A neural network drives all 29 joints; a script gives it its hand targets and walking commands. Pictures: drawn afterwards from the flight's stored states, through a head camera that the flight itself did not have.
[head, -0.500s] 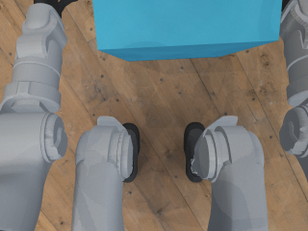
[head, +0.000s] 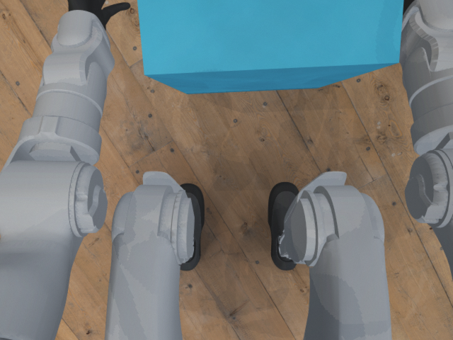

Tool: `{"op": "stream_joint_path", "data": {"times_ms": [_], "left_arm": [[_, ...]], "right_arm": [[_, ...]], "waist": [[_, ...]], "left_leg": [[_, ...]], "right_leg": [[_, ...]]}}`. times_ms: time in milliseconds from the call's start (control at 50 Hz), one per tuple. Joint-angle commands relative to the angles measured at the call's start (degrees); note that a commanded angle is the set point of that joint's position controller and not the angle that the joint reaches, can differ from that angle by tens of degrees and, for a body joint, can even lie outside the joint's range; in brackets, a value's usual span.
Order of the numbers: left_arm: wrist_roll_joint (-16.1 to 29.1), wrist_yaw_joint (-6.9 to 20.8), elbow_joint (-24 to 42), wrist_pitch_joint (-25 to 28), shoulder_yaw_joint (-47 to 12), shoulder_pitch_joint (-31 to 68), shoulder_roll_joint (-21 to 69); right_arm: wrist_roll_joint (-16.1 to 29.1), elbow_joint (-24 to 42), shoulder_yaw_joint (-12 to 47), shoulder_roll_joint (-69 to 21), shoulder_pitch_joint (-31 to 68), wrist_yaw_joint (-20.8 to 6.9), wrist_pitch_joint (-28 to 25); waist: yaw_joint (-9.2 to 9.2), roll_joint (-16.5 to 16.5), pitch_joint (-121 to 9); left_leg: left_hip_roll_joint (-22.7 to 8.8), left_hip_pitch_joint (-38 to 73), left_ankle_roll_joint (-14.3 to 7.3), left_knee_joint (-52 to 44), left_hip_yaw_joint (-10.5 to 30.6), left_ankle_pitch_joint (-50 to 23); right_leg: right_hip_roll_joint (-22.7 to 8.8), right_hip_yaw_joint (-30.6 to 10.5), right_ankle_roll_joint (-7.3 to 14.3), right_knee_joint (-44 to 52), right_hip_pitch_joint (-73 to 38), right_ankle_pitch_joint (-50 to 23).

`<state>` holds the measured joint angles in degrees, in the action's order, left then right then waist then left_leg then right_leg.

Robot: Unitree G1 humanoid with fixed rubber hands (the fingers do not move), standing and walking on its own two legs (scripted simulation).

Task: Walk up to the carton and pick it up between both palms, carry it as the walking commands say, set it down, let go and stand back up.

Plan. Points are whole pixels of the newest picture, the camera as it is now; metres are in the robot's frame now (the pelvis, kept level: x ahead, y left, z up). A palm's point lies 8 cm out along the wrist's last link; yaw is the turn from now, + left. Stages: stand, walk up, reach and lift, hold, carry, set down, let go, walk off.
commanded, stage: reach and lift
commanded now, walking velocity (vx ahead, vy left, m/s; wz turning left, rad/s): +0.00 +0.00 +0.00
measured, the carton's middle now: (256, 29) +0.54 -0.04 -0.23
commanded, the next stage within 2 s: none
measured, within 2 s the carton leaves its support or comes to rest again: leaves its support in 1.10 s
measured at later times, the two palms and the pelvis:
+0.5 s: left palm (109, 11) +0.54 +0.16 -0.15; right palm out of the picture +0.55 -0.21 -0.15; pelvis +0.00 +0.00 +0.01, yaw -1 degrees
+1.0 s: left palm (107, 9) +0.55 +0.17 -0.15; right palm out of the picture +0.55 -0.20 -0.15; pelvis -0.01 +0.00 -0.01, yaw -1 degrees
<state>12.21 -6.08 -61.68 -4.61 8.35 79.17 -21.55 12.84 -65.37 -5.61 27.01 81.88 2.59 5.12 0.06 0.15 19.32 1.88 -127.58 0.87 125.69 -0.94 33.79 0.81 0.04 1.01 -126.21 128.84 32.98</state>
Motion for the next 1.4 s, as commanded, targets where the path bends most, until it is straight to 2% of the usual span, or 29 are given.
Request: {"op": "stream_joint_path", "data": {"times_ms": [0,120,200,380,540,620,720,820,880,960,1100,1260,1380], "left_arm": [[-0.03,-0.3,5.11,1.26,0.08,14.78,-6.13],[-0.85,-0.96,4.08,1.81,0.32,15.98,-4.88],[-1.32,-1.34,3.55,2.26,0.58,16.55,-4.1],[1.14,-0.95,4.02,3.05,-3.43,19.1,2.01],[2.95,-0.21,4.67,3.56,-7.3,23.18,9.03],[3.98,1.99,5.48,3.14,-10.94,28.63,19.97],[3.21,8.08,8.09,1.0,-13.97,36.05,41.3],[1.69,11.71,10.93,-1.64,-13.01,37.49,48.88],[1.18,12.88,13.16,-2.76,-12.64,38.39,50.67],[1.33,13.56,16.01,-3.76,-13.41,39.34,52.47],[2.84,13.3,23.73,-5.54,-16.77,40.54,54.81],[-2.49,14.73,20.12,-8.66,-12.32,33.74,58.18],[-3.65,15.68,22.11,-9.88,-11.98,33.39,59.06]], "right_arm": [[0.41,4.91,0.56,5.81,15.49,0.47,-1.22],[1.73,4.41,3.1,2.45,17.54,1.02,-1.42],[1.88,4.0,4.15,0.73,18.2,1.59,-1.63],[3.17,4.64,7.79,-5.0,20.25,2.01,-2.32],[4.55,5.52,10.59,-11.39,23.66,1.15,-2.71],[5.08,6.09,13.04,-22.37,27.96,-1.22,-2.44],[3.37,8.38,14.16,-44.72,33.36,-7.5,-0.28],[1.23,10.3,11.88,-52.84,33.15,-11.71,2.36],[0.55,12.32,11.32,-55.28,33.26,-13.11,3.54],[0.3,15.56,10.99,-56.39,33.45,-14.1,4.55],[0.91,23.86,12.92,-56.96,34.44,-13.9,6.17],[-3.97,21.2,10.35,-60.89,28.75,-15.57,9.2],[-5.12,22.74,10.33,-62.15,28.64,-16.09,10.33]], "waist": [[-0.85,-1.88,-67.42],[-3.17,-2.73,-67.75],[-3.84,-3.27,-67.96],[-2.75,-3.42,-69.14],[-2.2,-2.44,-70.21],[-1.76,-1.92,-70.47],[-1.79,-2.03,-69.1],[-1.59,-1.9,-68.36],[-1.63,-2.01,-69.49],[-0.75,-0.95,-72.46],[0.34,-0.34,-85.62],[-0.48,-1.48,-75.62],[-0.66,-2.16,-78.5]], "left_leg": [[-0.06,30.9,0.62,-9.02,-0.79,-16.62],[0.16,30.26,0.35,-9.3,-1.3,-16.44],[0.32,29.59,0.3,-9.5,-1.55,-16.32],[0.92,29.61,0.12,-10.18,-1.37,-17.7],[1.75,31.42,0.03,-10.75,-1.1,-18.73],[2.41,32.07,0.02,-10.62,-0.92,-18.7],[3.52,30.96,-0.05,-9.86,-1.49,-17.87],[3.9,29.36,-0.13,-9.23,-2.57,-16.85],[3.95,28.62,-0.23,-8.97,-3.08,-16.39],[3.97,29.49,-0.13,-8.58,-3.53,-16.71],[4.43,35.69,0.44,-8.94,-3.7,-20.77],[5.03,30.47,0.11,-12.4,-3.8,-17.59],[5.44,30.72,0.11,-14.23,-3.96,-17.85]], "right_leg": [[-0.4,-0.73,-1.71,9.83,-34.98,-17.29],[0.27,-1.03,-2.07,10.42,-35.74,-17.35],[0.73,-1.22,-2.28,10.87,-36.3,-17.64],[1.43,-1.25,-2.17,11.9,-37.68,-19.84],[1.99,-0.8,-1.94,12.31,-37.51,-20.19],[2.58,-0.44,-1.53,12.11,-36.82,-19.82],[3.53,0.42,-0.82,11.03,-35.41,-18.97],[4.0,1.41,-0.74,10.23,-33.56,-18.1],[4.08,1.75,-0.84,9.85,-33.64,-17.86],[4.17,2.27,-0.92,9.39,-34.25,-18.36],[4.64,3.56,-1.2,9.31,-40.02,-22.67],[5.02,3.88,-1.34,12.81,-34.41,-18.79],[5.45,3.65,-1.33,14.83,-36.6,-19.71]]}}
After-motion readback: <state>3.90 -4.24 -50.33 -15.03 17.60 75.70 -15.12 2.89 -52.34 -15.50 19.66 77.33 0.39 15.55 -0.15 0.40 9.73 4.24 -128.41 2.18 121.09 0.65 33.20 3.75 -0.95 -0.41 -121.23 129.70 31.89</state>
